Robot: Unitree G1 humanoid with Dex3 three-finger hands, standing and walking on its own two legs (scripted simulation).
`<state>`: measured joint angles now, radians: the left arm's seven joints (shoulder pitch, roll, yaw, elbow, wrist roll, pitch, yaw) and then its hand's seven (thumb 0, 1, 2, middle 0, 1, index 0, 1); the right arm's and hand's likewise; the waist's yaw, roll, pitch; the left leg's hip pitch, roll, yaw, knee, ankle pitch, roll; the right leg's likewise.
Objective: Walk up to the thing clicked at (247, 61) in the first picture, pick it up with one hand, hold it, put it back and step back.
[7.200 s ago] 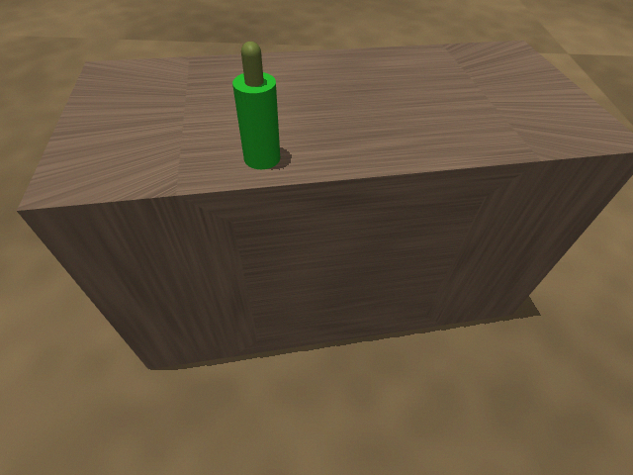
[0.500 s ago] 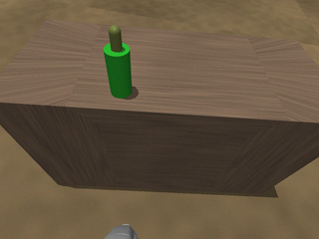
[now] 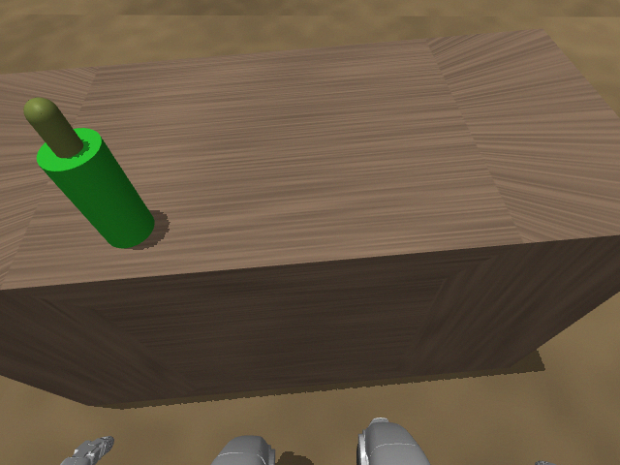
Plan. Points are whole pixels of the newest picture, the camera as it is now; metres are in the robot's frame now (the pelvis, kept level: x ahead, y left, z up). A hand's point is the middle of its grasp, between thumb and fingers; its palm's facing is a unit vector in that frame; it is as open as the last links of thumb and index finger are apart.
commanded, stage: walk up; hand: left
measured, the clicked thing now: (91, 176) +0.44 +0.28 +0.12
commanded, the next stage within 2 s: stand in 1.88 s
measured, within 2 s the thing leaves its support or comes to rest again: neither
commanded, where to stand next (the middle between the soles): +0.05 +0.05 m, yaw +3 degrees
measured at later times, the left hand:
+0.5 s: hand out of the picture +0.02 +0.35 -0.15, palm faces +0.12 -0.88 -0.46, open 7.4 cm
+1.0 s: hand out of the picture +0.05 +0.31 -0.13, palm faces +0.02 -0.93 -0.37, open 7.4 cm
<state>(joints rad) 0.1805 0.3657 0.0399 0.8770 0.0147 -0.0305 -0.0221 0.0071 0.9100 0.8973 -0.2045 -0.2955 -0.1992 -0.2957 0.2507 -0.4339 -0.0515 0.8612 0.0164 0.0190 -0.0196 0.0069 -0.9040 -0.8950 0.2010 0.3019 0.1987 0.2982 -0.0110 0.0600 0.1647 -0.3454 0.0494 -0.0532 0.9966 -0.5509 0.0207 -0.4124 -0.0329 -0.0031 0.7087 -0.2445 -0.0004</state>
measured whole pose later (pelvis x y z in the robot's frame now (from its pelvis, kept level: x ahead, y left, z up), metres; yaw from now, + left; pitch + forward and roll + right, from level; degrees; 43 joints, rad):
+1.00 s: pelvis -0.02 +0.04 +0.02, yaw +3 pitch -3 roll +0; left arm 0.16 0.37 0.01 1.02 0.01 -0.04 -0.01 0.01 0.91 0.90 -0.21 -0.30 -0.20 -0.30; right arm 0.13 -0.36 -0.01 0.99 0.00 -0.01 0.01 0.01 -0.90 -0.89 0.20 0.30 0.20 0.30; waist 0.01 0.02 0.06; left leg -0.22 0.03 0.04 0.58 -0.31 -0.01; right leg -0.24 0.00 0.04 0.59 -0.30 0.00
